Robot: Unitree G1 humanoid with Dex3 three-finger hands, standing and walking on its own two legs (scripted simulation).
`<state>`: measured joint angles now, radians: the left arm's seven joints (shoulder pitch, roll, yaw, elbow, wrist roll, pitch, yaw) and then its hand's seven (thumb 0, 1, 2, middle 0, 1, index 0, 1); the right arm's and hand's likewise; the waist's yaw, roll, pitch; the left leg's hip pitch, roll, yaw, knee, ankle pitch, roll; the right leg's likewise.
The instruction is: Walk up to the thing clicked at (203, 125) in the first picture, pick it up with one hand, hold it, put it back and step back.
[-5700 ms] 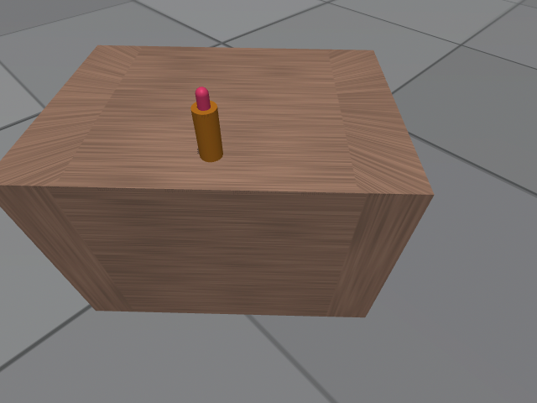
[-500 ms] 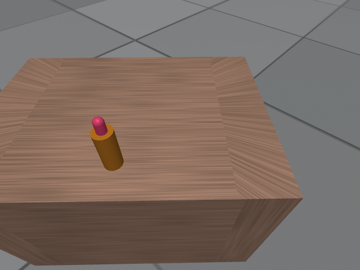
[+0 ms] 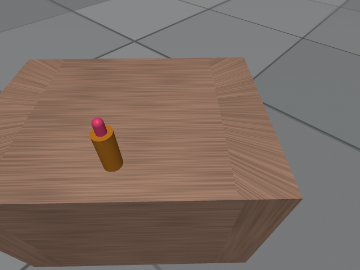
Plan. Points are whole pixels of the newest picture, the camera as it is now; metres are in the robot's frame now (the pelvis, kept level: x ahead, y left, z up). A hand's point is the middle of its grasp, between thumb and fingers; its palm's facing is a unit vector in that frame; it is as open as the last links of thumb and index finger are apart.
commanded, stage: stand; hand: left
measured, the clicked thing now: (105, 144) +0.45 +0.21 +0.01
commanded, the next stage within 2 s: rise first in 0.42 s
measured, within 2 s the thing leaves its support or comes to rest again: neither
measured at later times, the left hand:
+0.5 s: hand out of the picture +0.06 +0.25 -0.16, palm faces -0.02 -0.94 -0.34, open 7.4 cm
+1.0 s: hand (76, 260) +0.19 +0.24 -0.09, palm faces +0.19 -0.93 -0.32, open 15.5 cm
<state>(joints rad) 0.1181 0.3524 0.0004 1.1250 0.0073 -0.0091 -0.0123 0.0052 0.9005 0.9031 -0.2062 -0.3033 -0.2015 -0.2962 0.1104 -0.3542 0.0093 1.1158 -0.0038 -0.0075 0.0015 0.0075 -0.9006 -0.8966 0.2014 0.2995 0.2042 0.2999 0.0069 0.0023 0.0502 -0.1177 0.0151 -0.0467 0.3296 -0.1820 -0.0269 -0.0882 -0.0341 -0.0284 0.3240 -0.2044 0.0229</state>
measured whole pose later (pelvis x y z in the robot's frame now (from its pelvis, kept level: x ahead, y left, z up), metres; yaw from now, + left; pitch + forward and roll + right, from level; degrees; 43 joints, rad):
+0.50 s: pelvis +0.00 +0.00 +0.00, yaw +0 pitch -2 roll +0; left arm 0.13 0.35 0.00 1.12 0.01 -0.01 -0.01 0.01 0.90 0.90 -0.21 -0.30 -0.20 -0.30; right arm 0.12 -0.35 0.01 1.12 0.00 -0.01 0.00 0.01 -0.90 -0.90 0.20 0.30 0.20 0.30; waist 0.01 0.00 0.05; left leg -0.12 0.02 -0.04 0.33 -0.18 -0.03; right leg -0.09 -0.03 -0.03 0.32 -0.20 0.02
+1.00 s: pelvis +0.01 +0.00 -0.01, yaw -2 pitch +1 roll +0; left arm 0.24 0.28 0.13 0.53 -0.05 -0.06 0.07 0.00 -0.13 0.13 -0.06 -0.06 -0.06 -0.05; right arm 0.21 -0.24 -0.09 0.68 0.05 -0.06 -0.07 0.00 0.17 -0.14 0.06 0.06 0.06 0.06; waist 0.02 0.01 -0.01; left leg -0.20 0.02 -0.01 0.42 -0.24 -0.02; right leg -0.19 -0.03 0.01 0.42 -0.25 0.03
